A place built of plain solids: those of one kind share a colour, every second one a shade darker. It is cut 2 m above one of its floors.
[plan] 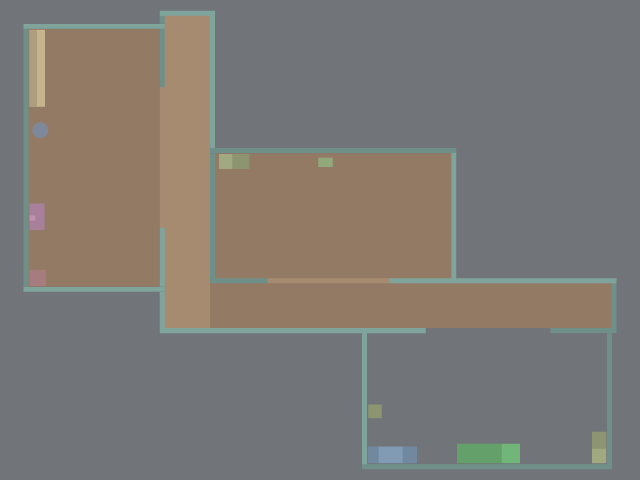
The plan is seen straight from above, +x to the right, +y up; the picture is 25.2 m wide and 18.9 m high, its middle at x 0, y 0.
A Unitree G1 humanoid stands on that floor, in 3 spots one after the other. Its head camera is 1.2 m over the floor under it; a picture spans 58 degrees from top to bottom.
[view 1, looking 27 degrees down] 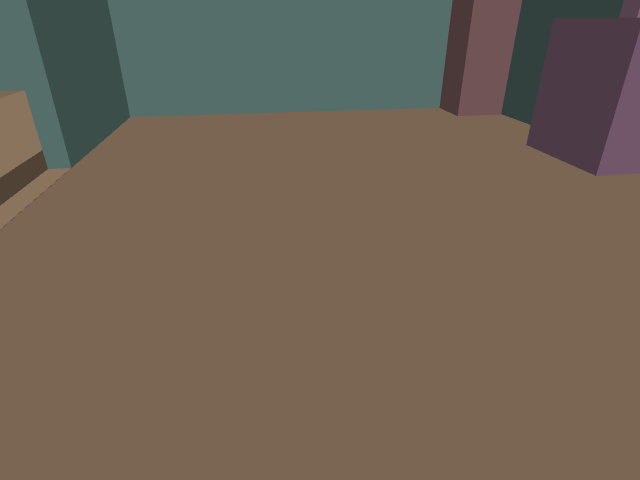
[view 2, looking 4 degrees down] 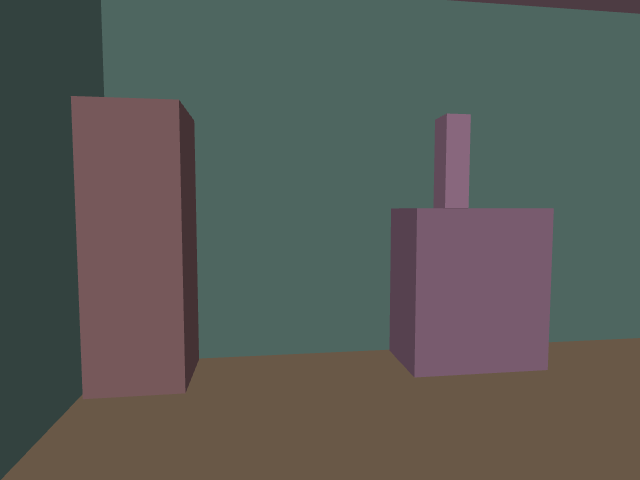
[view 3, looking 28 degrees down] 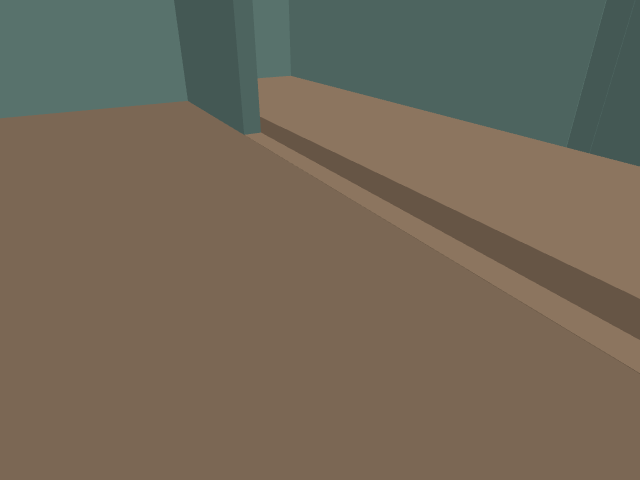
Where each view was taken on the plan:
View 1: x -7.95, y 4.58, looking -99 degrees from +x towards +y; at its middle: floor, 2.64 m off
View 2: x -7.95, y -0.69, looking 172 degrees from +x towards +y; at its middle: wall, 3.58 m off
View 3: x -7.95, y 1.54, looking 60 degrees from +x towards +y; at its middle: floor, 2.56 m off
